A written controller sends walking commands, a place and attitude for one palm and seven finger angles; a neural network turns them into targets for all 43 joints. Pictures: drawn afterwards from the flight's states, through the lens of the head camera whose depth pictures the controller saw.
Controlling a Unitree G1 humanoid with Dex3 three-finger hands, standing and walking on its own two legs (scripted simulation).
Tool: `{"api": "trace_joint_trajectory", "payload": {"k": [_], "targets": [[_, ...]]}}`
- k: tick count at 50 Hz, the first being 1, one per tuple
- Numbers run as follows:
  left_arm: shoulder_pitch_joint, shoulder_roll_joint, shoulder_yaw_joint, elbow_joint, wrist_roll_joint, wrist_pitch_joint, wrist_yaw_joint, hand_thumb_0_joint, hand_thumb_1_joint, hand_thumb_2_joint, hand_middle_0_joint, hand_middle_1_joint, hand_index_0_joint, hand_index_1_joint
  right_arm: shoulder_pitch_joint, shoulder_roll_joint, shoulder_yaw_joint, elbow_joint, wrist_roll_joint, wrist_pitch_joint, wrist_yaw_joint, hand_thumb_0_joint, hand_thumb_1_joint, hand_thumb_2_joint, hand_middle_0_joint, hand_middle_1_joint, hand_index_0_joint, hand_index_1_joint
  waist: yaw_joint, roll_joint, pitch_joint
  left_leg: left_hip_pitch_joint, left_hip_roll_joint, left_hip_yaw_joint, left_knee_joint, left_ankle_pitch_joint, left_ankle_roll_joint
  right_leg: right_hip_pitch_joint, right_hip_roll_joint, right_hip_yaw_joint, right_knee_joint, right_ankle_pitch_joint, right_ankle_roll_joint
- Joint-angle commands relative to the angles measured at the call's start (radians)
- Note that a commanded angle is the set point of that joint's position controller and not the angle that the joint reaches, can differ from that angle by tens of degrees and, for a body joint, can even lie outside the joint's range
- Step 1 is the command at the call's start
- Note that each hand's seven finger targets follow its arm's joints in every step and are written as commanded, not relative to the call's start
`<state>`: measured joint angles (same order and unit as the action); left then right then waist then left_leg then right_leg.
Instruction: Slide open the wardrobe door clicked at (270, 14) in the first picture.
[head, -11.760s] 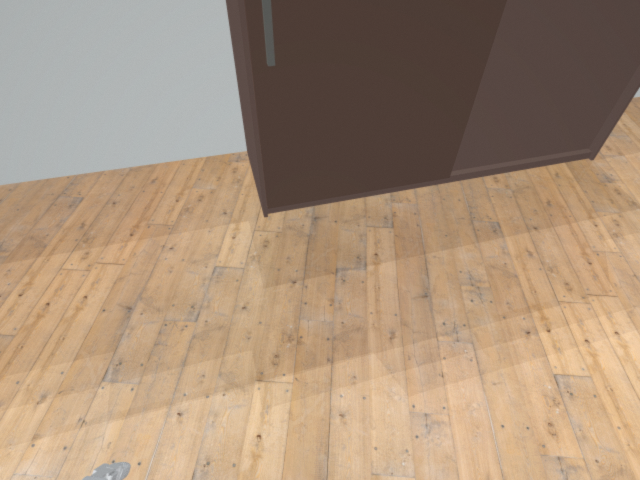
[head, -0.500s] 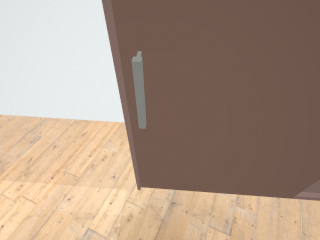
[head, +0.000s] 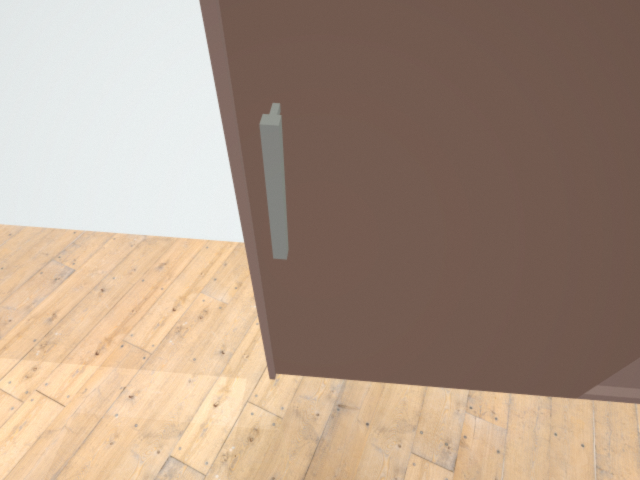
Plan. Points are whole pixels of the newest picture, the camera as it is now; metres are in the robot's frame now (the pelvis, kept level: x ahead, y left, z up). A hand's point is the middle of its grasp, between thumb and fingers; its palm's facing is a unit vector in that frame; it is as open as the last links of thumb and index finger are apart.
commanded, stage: raise the hand with hooked fingers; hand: left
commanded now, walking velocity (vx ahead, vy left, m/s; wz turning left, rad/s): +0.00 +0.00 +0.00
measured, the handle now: (278, 189) +0.50 +0.10 +0.08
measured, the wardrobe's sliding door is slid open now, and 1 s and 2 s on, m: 0.00 0.00 0.00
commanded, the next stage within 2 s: none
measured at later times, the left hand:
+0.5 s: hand out of the picture +0.11 +0.19 -0.05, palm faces +0.05 -1.00 +0.01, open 8.7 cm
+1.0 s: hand (102, 425) +0.17 +0.25 +0.02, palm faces +0.08 -0.99 -0.06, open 11.7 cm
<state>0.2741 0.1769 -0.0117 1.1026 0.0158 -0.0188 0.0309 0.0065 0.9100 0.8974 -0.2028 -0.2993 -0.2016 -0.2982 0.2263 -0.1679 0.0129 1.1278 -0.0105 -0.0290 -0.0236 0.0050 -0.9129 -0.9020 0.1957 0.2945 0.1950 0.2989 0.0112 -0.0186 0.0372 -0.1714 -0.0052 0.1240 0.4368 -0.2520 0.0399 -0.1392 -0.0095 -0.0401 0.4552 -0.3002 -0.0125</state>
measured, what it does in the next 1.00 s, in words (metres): stands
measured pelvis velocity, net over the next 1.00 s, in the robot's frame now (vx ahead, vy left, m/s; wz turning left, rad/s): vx -0.05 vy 0.00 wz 0.05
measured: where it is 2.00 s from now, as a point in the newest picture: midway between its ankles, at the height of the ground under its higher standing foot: outside the picture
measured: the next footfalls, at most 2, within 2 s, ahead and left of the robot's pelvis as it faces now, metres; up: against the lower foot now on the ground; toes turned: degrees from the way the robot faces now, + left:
none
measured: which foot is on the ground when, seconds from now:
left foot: down 0.00-1.00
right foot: down 0.00-1.00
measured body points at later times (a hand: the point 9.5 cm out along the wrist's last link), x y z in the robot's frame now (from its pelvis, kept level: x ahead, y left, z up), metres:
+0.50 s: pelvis -0.05 -0.03 -0.06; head -0.03 -0.01 +0.39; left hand +0.10 +0.24 -0.05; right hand +0.18 -0.27 -0.09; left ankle -0.01 +0.09 -0.74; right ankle -0.03 -0.11 -0.74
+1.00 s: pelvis -0.05 +0.00 -0.04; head -0.02 +0.01 +0.40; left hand +0.16 +0.30 +0.03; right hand +0.10 -0.24 -0.13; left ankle -0.01 +0.09 -0.74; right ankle -0.03 -0.11 -0.74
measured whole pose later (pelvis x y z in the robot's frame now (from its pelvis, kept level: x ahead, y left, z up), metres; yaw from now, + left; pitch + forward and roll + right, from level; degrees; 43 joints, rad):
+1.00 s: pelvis -0.05 +0.00 -0.04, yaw +3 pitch +7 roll -2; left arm 0.29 0.33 0.33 0.10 -0.35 -0.30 -0.38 0.01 0.01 0.51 -0.27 -0.88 -0.26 -0.88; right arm 0.34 -0.26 0.03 0.60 0.04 -0.25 -0.07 0.02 -0.91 -0.90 0.20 0.30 0.20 0.30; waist 0.00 0.03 -0.07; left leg -0.63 0.03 0.05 0.89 -0.37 0.04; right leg -0.54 0.00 -0.11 0.84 -0.41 -0.02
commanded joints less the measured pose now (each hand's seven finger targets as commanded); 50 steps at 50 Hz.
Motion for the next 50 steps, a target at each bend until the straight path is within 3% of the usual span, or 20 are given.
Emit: {"api": "trace_joint_trajectory", "payload": {"k": [1,2,3,4,5,7,8,10,14,17,19,21,23,26,27,32,38,42,47,50], "targets": [[0.046,0.116,0.022,-0.034,-0.002,-0.011,0.006,0.0,0.9,0.9,-0.2,-0.3,-0.2,-0.3,0.037,-0.124,-0.025,-0.031,-0.002,-0.013,-0.008,0.0,-0.9,-0.9,0.2,0.3,0.2,0.3,-0.008,0.023,-0.006,0.032,0.133,-0.133,-0.08,0.209,0.008,-0.052,-0.1,0.104,-0.071,0.226,-0.031],[0.047,0.118,0.024,-0.035,0.0,-0.012,0.007,0.0,0.9,0.9,-0.2,-0.3,-0.2,-0.3,0.037,-0.121,-0.025,-0.031,-0.002,-0.013,-0.009,0.0,-0.9,-0.9,0.2,0.3,0.2,0.3,-0.005,0.013,-0.006,0.029,0.134,-0.132,-0.075,0.223,0.01,-0.041,-0.102,0.101,-0.072,0.244,-0.032],[0.13,0.088,0.015,-0.003,0.009,-0.021,0.049,0.0,0.9,0.9,-0.2,-0.3,-0.2,-0.3,-0.017,-0.126,-0.026,-0.098,0.009,-0.011,-0.003,0.0,-0.9,-0.9,0.2,0.3,0.2,0.3,0.012,0.014,0.012,-0.015,0.146,-0.098,0.141,0.37,-0.023,-0.078,-0.154,0.148,-0.068,0.583,0.002],[-0.593,0.354,0.182,-1.544,-0.193,-0.222,0.038,0.0,0.877,0.89,-0.202,-0.315,-0.202,-0.315,0.046,-0.281,-0.054,-0.434,0.058,-0.15,-0.038,0.0,-0.9,-0.9,0.2,0.3,0.2,0.3,-0.098,0.166,-0.495,0.242,0.028,-0.158,0.017,0.5,-0.024,0.004,-0.046,0.036,0.037,0.534,-0.024],[-0.142,0.259,0.156,-1.298,-0.113,-0.168,0.059,0.0,0.853,0.88,-0.203,-0.33,-0.203,-0.33,-0.045,-0.184,-0.017,-0.391,0.045,-0.246,-0.065,0.0,-0.9,-0.9,0.2,0.3,0.2,0.3,0.008,0.341,-0.452,0.364,0.084,-0.148,-0.016,0.674,-0.021,-0.081,-0.004,0.019,0.094,0.258,-0.035],[0.185,-0.079,-0.037,-0.916,-0.142,-0.042,0.082,0.0,0.807,0.86,-0.207,-0.36,-0.207,-0.36,0.042,-0.146,-0.041,-0.317,0.062,-0.255,-0.052,0.0,-0.9,-0.9,0.2,0.3,0.2,0.3,-0.045,0.186,-0.202,0.15,0.095,-0.169,-0.025,0.522,-0.043,-0.192,-0.016,-0.037,0.086,0.079,-0.005],[-0.027,-0.024,-0.013,-1.153,-0.177,-0.072,0.058,0.0,0.783,0.85,-0.208,-0.375,-0.208,-0.375,-0.002,-0.19,-0.049,-0.418,0.064,-0.259,-0.037,0.0,-0.9,-0.9,0.2,0.3,0.2,0.3,-0.056,0.106,-0.072,0.048,0.084,-0.174,-0.01,0.356,-0.035,-0.21,-0.012,-0.044,0.055,0.109,-0.007],[-0.002,0.108,0.137,-1.078,-0.176,-0.18,0.009,0.0,0.737,0.83,-0.212,-0.405,-0.212,-0.405,-0.025,-0.222,-0.075,-0.459,0.033,-0.273,-0.046,0.0,-0.9,-0.9,0.2,0.3,0.2,0.3,-0.059,-0.079,-0.039,-0.078,0.041,-0.159,0.07,0.171,-0.026,-0.272,0.002,-0.058,0.036,0.098,-0.005],[0.344,0.039,0.193,-0.807,-0.24,-0.395,-0.211,0.0,0.643,0.79,-0.218,-0.465,-0.218,-0.465,-0.087,-0.203,-0.09,-0.569,0.026,-0.245,-0.008,0.0,-0.9,-0.9,0.2,0.3,0.2,0.3,0.043,-0.279,-0.015,-0.366,0.0,-0.117,0.225,0.052,-0.042,-0.392,0.014,-0.048,0.196,0.051,-0.01],[0.337,0.128,0.259,-0.813,-0.269,-0.542,-0.414,0.0,0.573,0.76,-0.223,-0.51,-0.223,-0.51,-0.109,-0.226,-0.108,-0.664,0.03,-0.245,0.027,0.0,-0.9,-0.9,0.2,0.3,0.2,0.3,0.053,-0.063,-0.137,-0.414,-0.023,-0.088,0.351,0.061,-0.05,-0.379,-0.011,0.013,0.305,0.134,-0.029],[0.296,0.197,0.32,-0.933,-0.295,-0.543,-0.462,0.0,0.527,0.74,-0.227,-0.54,-0.227,-0.54,-0.128,-0.217,-0.106,-0.724,0.042,-0.241,0.026,0.0,-0.9,-0.9,0.2,0.3,0.2,0.3,0.07,0.008,-0.258,-0.442,-0.029,-0.068,0.394,0.054,-0.038,-0.364,-0.017,0.044,0.333,0.115,-0.023],[0.16,0.214,0.333,-1.106,-0.34,-0.529,-0.464,0.0,0.48,0.72,-0.23,-0.57,-0.23,-0.57,-0.125,-0.211,-0.098,-0.773,0.047,-0.242,0.01,0.0,-0.9,-0.9,0.2,0.3,0.2,0.3,0.049,0.06,-0.348,-0.439,-0.029,-0.065,0.425,0.007,-0.025,-0.387,-0.015,0.074,0.322,0.016,-0.008],[-0.026,0.233,0.343,-1.262,-0.372,-0.561,-0.431,0.0,0.433,0.7,-0.233,-0.6,-0.233,-0.6,-0.097,-0.202,-0.091,-0.774,0.042,-0.248,-0.006,0.0,-0.9,-0.9,0.2,0.3,0.2,0.3,0.009,0.098,-0.318,-0.46,-0.014,-0.095,0.457,-0.089,-0.018,-0.464,-0.015,0.129,0.282,-0.186,0.0],[-0.134,0.23,0.298,-1.421,-0.36,-0.625,-0.376,0.0,0.363,0.67,-0.238,-0.645,-0.238,-0.645,-0.048,-0.193,-0.073,-0.736,0.035,-0.266,-0.029,0.0,-0.9,-0.9,0.2,0.3,0.2,0.3,-0.047,0.17,-0.299,-0.416,0.011,-0.127,0.481,-0.09,-0.004,-0.523,0.001,0.12,0.287,-0.198,-0.014],[-0.21,0.231,0.259,-1.438,-0.353,-0.631,-0.377,0.0,0.34,0.66,-0.24,-0.66,-0.24,-0.66,-0.04,-0.204,-0.062,-0.72,0.03,-0.272,-0.037,0.0,-0.9,-0.9,0.2,0.3,0.2,0.3,-0.082,0.145,-0.268,-0.435,0.02,-0.141,0.501,-0.11,-0.001,-0.558,0.009,0.121,0.295,-0.217,-0.013],[-0.168,0.253,0.206,-1.21,-0.328,-0.506,-0.445,0.0,0.223,0.61,-0.248,-0.735,-0.248,-0.735,-0.032,-0.235,-0.042,-0.676,0.058,-0.291,-0.071,0.0,-0.9,-0.9,0.2,0.3,0.2,0.3,-0.101,0.077,-0.155,-0.497,0.023,-0.163,0.47,-0.201,0.004,-0.563,0.014,0.13,0.227,-0.33,-0.004],[-0.018,0.365,0.418,-1.135,-0.381,-0.237,-0.467,0.0,0.083,0.55,-0.258,-0.825,-0.258,-0.825,-0.074,-0.209,-0.035,-0.744,0.063,-0.258,-0.074,0.0,-0.9,-0.9,0.2,0.3,0.2,0.3,0.036,0.024,-0.321,-0.431,0.009,-0.151,0.385,-0.046,-0.004,-0.329,-0.018,0.114,0.198,-0.182,0.008],[-0.004,0.345,0.497,-1.182,-0.444,-0.264,-0.405,0.0,-0.01,0.51,-0.265,-0.885,-0.265,-0.885,-0.077,-0.19,-0.03,-0.743,0.052,-0.257,-0.066,0.0,-0.9,-0.9,0.2,0.3,0.2,0.3,0.057,-0.037,-0.286,-0.418,0.016,-0.158,0.348,0.019,-0.016,-0.293,-0.001,0.078,0.212,-0.042,0.014],[-0.109,0.277,0.353,-1.204,-0.38,-0.343,-0.418,0.0,-0.127,0.46,-0.273,-0.96,-0.273,-0.96,-0.019,-0.22,-0.035,-0.715,0.048,-0.286,-0.049,0.0,-0.9,-0.9,0.2,0.3,0.2,0.3,-0.022,0.054,-0.205,-0.338,0.02,-0.156,0.316,0.019,-0.006,-0.411,0.034,0.022,0.238,0.0,0.002],[-0.138,0.308,0.343,-1.211,-0.365,-0.339,-0.463,0.0,-0.197,0.43,-0.278,-1.005,-0.278,-1.005,0.009,-0.238,-0.041,-0.703,0.058,-0.307,-0.054,0.0,-0.9,-0.9,0.2,0.3,0.2,0.3,-0.031,0.096,-0.27,-0.276,0.024,-0.167,0.294,0.007,-0.004,-0.404,0.035,0.003,0.232,-0.006,-0.004]]}}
